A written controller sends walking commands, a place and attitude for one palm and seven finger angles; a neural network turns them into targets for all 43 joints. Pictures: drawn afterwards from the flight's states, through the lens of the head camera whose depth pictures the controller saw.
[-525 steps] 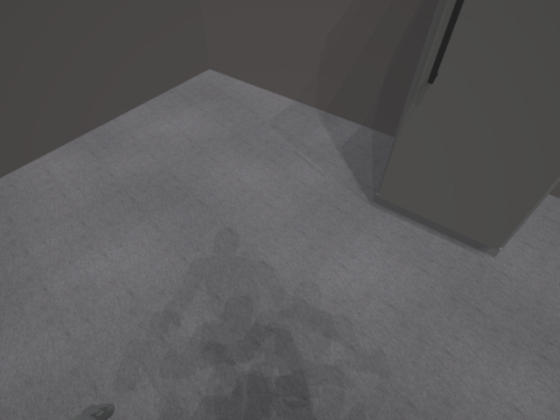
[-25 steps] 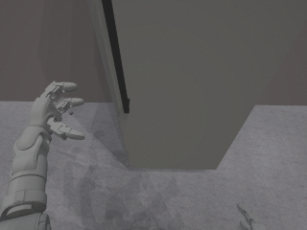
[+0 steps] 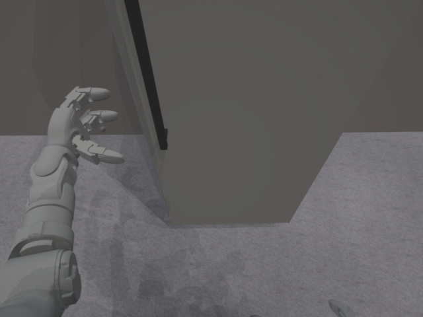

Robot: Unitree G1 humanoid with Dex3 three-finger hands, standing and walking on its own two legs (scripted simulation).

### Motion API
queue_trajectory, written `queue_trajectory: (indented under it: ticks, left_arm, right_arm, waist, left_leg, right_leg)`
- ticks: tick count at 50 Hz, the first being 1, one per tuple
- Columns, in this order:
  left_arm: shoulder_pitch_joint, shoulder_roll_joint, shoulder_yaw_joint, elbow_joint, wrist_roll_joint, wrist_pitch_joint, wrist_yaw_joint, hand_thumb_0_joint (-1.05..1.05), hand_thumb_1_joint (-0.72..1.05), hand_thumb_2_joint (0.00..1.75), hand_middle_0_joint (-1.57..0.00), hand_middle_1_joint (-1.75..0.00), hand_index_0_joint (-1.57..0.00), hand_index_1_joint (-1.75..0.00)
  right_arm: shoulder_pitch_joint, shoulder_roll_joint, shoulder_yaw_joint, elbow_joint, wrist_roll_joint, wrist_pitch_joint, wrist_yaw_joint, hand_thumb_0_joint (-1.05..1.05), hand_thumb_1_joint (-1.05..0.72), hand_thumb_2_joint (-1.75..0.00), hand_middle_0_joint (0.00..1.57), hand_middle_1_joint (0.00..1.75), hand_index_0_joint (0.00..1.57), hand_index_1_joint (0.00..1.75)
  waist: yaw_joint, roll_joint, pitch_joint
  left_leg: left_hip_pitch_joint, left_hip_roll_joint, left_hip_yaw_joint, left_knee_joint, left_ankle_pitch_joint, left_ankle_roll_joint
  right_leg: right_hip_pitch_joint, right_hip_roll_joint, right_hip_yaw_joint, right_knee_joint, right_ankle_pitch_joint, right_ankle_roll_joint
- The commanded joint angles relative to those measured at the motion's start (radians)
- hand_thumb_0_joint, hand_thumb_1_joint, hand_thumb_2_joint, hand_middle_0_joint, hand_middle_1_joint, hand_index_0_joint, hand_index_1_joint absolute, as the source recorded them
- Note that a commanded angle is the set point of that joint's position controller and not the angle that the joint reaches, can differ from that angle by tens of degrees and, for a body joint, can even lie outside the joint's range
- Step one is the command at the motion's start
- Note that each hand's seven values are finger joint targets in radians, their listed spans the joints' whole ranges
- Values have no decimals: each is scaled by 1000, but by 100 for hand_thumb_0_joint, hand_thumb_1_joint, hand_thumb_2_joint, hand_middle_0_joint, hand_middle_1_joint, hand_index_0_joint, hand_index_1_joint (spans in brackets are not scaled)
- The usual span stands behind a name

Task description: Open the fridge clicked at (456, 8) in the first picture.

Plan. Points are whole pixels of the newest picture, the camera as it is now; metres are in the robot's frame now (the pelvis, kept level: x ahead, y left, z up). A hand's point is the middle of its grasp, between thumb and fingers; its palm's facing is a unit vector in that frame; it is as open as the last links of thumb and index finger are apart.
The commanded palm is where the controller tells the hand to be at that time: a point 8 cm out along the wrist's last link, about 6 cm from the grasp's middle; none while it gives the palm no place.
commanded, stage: move the hooked fingers beside the handle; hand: left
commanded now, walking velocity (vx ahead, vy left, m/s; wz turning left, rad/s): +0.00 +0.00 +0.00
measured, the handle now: (148, 64) +0.54 +0.13 +0.19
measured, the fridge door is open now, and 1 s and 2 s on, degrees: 0 0 0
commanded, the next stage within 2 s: feel for the door with the fingertips in 1.18 s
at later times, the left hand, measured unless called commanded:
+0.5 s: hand (125, 106) +0.49 +0.18 +0.12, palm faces +0.01 -1.00 +0.00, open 14.0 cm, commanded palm +0.46 +0.24 +0.11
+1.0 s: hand (124, 111) +0.49 +0.19 +0.11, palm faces +0.00 -1.00 +0.01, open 14.0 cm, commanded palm +0.46 +0.24 +0.11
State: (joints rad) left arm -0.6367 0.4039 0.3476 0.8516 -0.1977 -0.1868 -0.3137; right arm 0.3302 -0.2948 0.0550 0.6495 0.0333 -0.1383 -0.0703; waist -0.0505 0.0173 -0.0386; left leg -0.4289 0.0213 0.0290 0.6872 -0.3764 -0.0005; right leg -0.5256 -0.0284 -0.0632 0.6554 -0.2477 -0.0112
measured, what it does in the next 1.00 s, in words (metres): stands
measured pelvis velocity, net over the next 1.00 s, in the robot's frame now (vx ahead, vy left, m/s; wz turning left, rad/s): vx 0.01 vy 0.01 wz -0.01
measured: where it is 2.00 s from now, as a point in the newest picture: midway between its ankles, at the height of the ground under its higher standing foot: outside the picture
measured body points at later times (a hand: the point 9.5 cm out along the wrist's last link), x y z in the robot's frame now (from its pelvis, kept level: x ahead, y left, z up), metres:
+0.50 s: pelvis +0.00 +0.01 -0.01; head +0.08 +0.01 +0.43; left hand +0.49 +0.24 +0.12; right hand +0.01 -0.25 -0.12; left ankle -0.02 +0.12 -0.72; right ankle +0.05 -0.11 -0.72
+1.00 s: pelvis +0.01 +0.01 -0.01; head +0.08 +0.01 +0.44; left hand +0.48 +0.24 +0.12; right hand +0.06 -0.26 -0.12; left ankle -0.02 +0.12 -0.72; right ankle +0.05 -0.11 -0.72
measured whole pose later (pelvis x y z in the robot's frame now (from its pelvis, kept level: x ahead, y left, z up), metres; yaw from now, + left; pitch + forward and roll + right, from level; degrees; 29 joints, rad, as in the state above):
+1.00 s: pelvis +0.01 +0.01 -0.01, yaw -1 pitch +13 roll -1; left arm -0.86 0.43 0.35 1.11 -0.12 -0.26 -0.24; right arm 0.37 -0.29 0.04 0.62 0.01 -0.05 -0.03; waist -0.10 0.02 -0.09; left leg -0.57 0.03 0.04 0.76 -0.41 0.01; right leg -0.66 -0.02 -0.05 0.70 -0.26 0.00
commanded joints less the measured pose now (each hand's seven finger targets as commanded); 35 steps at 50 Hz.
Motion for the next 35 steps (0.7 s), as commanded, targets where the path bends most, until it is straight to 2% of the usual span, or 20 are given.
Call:
queue_trajectory:
  ticks: [1, 2, 4, 5, 7, 11, 12, 14, 18, 19, 20, 21, 22, 24, 26, 28, 30, 32, 34, 35]
  left_arm:
    - [-469, 277, 55, -96, 2, -71, 2, 0, -50, 30, -30, -120, -30, -120]
    - [-489, 279, 46, -86, 13, -75, 3, 0, -50, 30, -30, -120, -30, -120]
    - [-559, 274, 31, -83, 23, -92, 12, 0, -50, 30, -30, -120, -30, -120]
    - [-583, 278, 33, -99, 25, -109, 18, 0, -50, 30, -30, -120, -30, -120]
    - [-624, 248, 15, -112, 21, -131, 27, 0, -50, 30, -30, -120, -30, -120]
    - [-654, 316, 72, 0, 31, -143, 45, 0, -50, 30, -30, -120, -30, -120]
    - [-660, 321, 70, 17, 45, -141, 48, 0, -50, 30, -30, -120, -30, -120]
    - [-690, 282, 30, 38, 69, -137, 59, 0, -50, 30, -30, -120, -30, -120]
    - [-742, 310, 55, 76, 80, -149, 79, 0, -50, 30, -30, -120, -30, -120]
    - [-751, 313, 61, 72, 78, -156, 80, 0, -50, 30, -30, -120, -30, -120]
    - [-725, 326, 81, 74, 75, -163, 82, 0, -50, 30, -30, -120, -30, -120]
    - [-714, 317, 79, 52, 72, -171, 80, 0, -50, 30, -30, -120, -30, -120]
    - [-700, 303, 71, 52, 72, -174, 79, 0, -50, 30, -30, -120, -30, -120]
    - [-658, 301, 76, 38, 75, -177, 78, 0, -50, 30, -30, -120, -30, -120]
    - [-591, 323, 104, 34, 74, -170, 79, 0, -50, 30, -30, -120, -30, -120]
    - [-562, 310, 100, 56, 74, -152, 78, 0, -50, 30, -30, -120, -30, -120]
    - [-579, 294, 85, 28, 70, -149, 77, 0, -50, 30, -30, -120, -30, -120]
    - [-621, 305, 80, 14, 75, -153, 80, 0, -50, 30, -30, -120, -30, -120]
    - [-656, 308, 76, -28, 75, -169, 84, 0, -50, 30, -30, -120, -30, -120]
    - [-700, 298, 59, -75, 74, -183, 84, 0, -50, 30, -30, -120, -30, -120]
  right_arm:
    - [49, -145, -58, -99, -1, -30, -8, 0, -90, -90, 20, 30, 20, 30]
    - [51, -145, -58, -99, -1, -25, -6, 0, -90, -90, 20, 30, 20, 30]
    - [66, -143, -60, -96, -3, -21, -2, 0, -90, -90, 20, 30, 20, 30]
    - [73, -144, -61, -99, -5, -19, -1, 0, -90, -90, 20, 30, 20, 30]
    - [84, -141, -66, -98, -8, -20, 3, 0, -90, -90, 20, 30, 20, 30]
    - [115, -152, -66, -74, -13, -5, 6, 0, -90, -90, 20, 30, 20, 30]
    - [121, -152, -65, -73, -13, -1, 8, 0, -90, -90, 20, 30, 20, 30]
    - [134, -148, -66, -69, -17, 5, 16, 0, -90, -90, 20, 30, 20, 30]
    - [167, -157, -70, -67, -27, 19, 24, 0, -90, -90, 20, 30, 20, 30]
    - [167, -157, -71, -69, -28, 21, 25, 0, -90, -90, 20, 30, 20, 30]
    - [176, -159, -73, -77, -30, 25, 25, 0, -90, -90, 20, 30, 20, 30]
    - [175, -157, -74, -79, -31, 27, 28, 0, -90, -90, 20, 30, 20, 30]
    - [181, -155, -74, -81, -33, 30, 32, 0, -90, -90, 20, 30, 20, 30]
    - [185, -155, -79, -84, -34, 38, 38, 0, -90, -90, 20, 30, 20, 30]
    - [187, -157, -82, -96, -33, 50, 43, 0, -90, -90, 20, 30, 20, 30]
    - [183, -156, -83, -102, -29, 62, 43, 0, -90, -90, 20, 30, 20, 30]
    - [177, -156, -82, -113, -27, 66, 41, 0, -90, -90, 20, 30, 20, 30]
    - [175, -155, -81, -107, -26, 70, 38, 0, -90, -90, 20, 30, 20, 30]
    - [173, -151, -82, -109, -27, 70, 36, 0, -90, -90, 20, 30, 20, 30]
    - [167, -148, -81, -113, -27, 67, 32, 0, -90, -90, 20, 30, 20, 30]
  waist:
    - [-16, -14, -299]
    - [-19, 23, -303]
    - [-33, 23, -319]
    - [-32, 24, -343]
    - [-40, 45, -401]
    - [-50, -19, -385]
    - [-45, 10, -381]
    - [-59, 63, -370]
    - [-74, 4, -398]
    - [-71, 25, -418]
    - [-62, 8, -445]
    - [-54, 50, -481]
    - [-48, 51, -489]
    - [-40, 61, -482]
    - [-24, 31, -482]
    - [-30, -15, -418]
    - [-35, -7, -391]
    - [-48, 0, -367]
    - [-48, 31, -393]
    - [-57, 84, -416]
  left_leg:
    - [-59, -26, -20, -97, 171, 23]
    - [-53, -27, -19, -93, 174, 21]
    - [-50, -26, -23, -86, 171, 21]
    - [-41, -25, -28, -79, 195, 21]
    - [-6, -23, -30, -69, 226, 18]
    - [-71, -20, -32, -63, 203, 20]
    - [-78, -23, -32, -65, 199, 18]
    - [-60, -22, -35, -60, 214, 15]
    - [-76, -17, -46, -48, 213, 15]
    - [-73, -18, -42, -43, 221, 15]
    - [-64, -18, -44, -37, 254, 16]
    - [-41, -17, -39, -33, 282, 12]
    - [-32, -15, -42, -33, 305, 8]
    - [-22, -10, -38, -28, 342, 6]
    - [-44, -7, -34, -29, 366, 9]
    - [-93, -8, -19, -38, 305, 18]
    - [-101, -11, -19, -46, 277, 22]
    - [-105, -10, -20, -48, 240, 21]
    - [-85, -11, -22, -47, 230, 21]
    - [-52, -13, -20, -38, 246, 21]
  right_leg:
    - [249, 11, 59, -42, 194, -18]
    - [232, 12, 57, -37, 193, -20]
    - [214, 15, 56, -33, 186, -19]
    - [216, 18, 54, -23, 202, -22]
    - [212, 23, 53, -13, 226, -20]
    - [213, 25, 54, -5, 219, -15]
    - [205, 24, 53, -2, 213, -18]
    - [151, 25, 46, 2, 206, -21]
    - [143, 32, 42, 11, 202, -18]
    - [152, 32, 47, 14, 212, -19]
    - [168, 36, 42, 24, 234, -22]
    - [171, 35, 47, 28, 254, -21]
    - [172, 36, 44, 32, 265, -22]
    - [164, 38, 42, 34, 281, -22]
    - [191, 41, 42, 37, 303, -23]
    - [195, 41, 44, 23, 293, -19]
    - [193, 41, 44, 19, 277, -22]
    - [173, 40, 46, 12, 249, -20]
    - [176, 40, 49, 13, 236, -22]
    - [167, 40, 54, 17, 242, -23]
